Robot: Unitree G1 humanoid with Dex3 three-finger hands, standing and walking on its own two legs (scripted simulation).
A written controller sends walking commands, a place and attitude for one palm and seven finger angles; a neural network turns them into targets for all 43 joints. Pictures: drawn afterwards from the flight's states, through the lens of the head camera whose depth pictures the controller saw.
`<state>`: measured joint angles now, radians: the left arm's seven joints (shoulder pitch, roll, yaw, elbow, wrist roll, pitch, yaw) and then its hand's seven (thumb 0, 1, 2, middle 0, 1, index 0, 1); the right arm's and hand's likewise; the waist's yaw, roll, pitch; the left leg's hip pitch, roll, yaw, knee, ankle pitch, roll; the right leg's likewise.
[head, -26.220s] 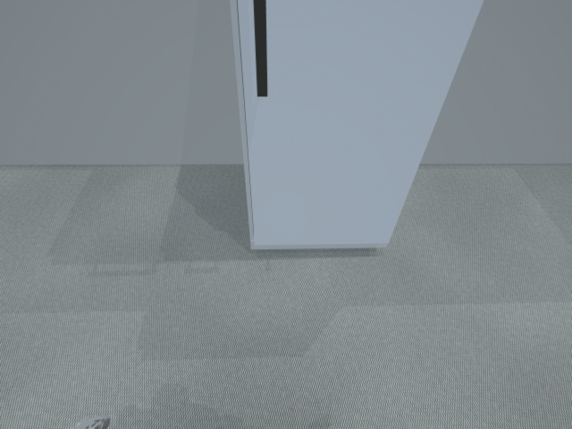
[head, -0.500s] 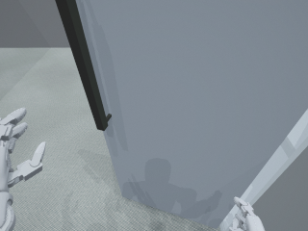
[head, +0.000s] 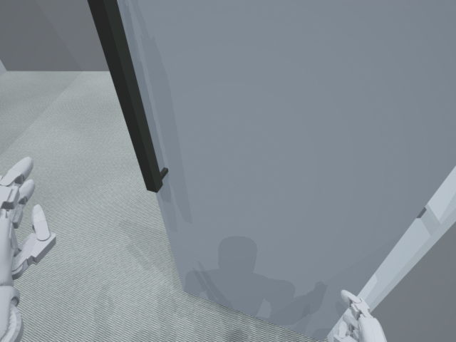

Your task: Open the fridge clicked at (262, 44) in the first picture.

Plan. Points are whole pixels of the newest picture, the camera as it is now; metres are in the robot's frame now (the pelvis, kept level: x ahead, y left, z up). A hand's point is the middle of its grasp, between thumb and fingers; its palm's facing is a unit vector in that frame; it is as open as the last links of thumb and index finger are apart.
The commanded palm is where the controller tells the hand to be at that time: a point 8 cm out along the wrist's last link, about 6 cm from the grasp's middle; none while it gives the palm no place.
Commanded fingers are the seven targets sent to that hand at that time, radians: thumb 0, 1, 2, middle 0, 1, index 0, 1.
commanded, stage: step back with the hand held close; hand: left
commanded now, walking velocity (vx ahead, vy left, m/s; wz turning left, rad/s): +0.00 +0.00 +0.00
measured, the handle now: (138, 97) +0.43 +0.22 +0.24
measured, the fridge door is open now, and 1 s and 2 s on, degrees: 72 72 72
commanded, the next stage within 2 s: stop stepping back and stand still in 1.40 s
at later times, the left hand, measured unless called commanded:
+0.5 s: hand (28, 260) +0.15 +0.28 +0.16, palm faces +0.43 -0.77 -0.47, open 7.4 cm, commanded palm +0.09 +0.32 +0.18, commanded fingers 0.00 0.90 0.90 -0.20 -0.30 -0.20 -0.30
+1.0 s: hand out of the picture +0.09 +0.29 +0.16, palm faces +0.48 -0.76 -0.45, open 7.4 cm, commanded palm +0.03 +0.32 +0.18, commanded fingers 0.00 0.90 0.90 -0.20 -0.30 -0.20 -0.30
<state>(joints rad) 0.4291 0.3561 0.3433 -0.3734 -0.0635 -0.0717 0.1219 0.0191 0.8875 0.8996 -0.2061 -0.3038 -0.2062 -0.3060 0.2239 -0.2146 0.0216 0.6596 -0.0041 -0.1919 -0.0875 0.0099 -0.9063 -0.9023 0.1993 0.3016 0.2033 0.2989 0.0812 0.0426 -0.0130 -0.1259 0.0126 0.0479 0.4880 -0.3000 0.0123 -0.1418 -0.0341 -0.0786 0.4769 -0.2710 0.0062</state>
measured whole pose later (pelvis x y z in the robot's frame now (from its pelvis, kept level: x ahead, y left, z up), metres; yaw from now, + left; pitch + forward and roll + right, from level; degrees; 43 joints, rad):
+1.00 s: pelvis -0.11 +0.02 -0.02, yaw +1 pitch -1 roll -2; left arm 0.48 0.40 0.46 -0.51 -0.01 -0.30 0.14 0.02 0.89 0.90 -0.21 -0.30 -0.21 -0.30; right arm 0.22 -0.20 0.00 0.59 -0.01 -0.16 -0.06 0.01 -0.91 -0.90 0.20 0.30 0.20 0.30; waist 0.03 -0.02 0.07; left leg -0.46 0.01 0.02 0.69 -0.25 0.05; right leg -0.38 0.02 0.02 0.62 -0.23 0.03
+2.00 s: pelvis -0.24 +0.04 +0.00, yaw -2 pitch -1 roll -1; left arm 0.42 0.37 0.41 -0.39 -0.03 -0.20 0.17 0.02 0.89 0.90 -0.20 -0.30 -0.20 -0.30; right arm 0.25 -0.17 0.01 0.69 -0.01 -0.19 -0.08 0.01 -0.91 -0.90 0.20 0.30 0.20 0.30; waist 0.00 -0.06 -0.02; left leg -0.32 -0.03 0.00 0.50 -0.17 0.05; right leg -0.20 0.01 0.03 0.62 -0.41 0.00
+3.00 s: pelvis -0.22 +0.04 +0.01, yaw +0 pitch -1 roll +0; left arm 0.18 0.34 0.02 1.15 0.01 0.00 0.00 0.01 0.91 0.90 -0.20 -0.30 -0.20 -0.30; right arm 0.17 -0.29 -0.02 1.12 -0.02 0.00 -0.01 0.00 -0.91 -0.90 0.20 0.30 0.20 0.30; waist 0.00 0.02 0.04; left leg -0.22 -0.04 -0.02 0.40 -0.17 0.03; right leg -0.14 0.01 0.02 0.39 -0.24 0.00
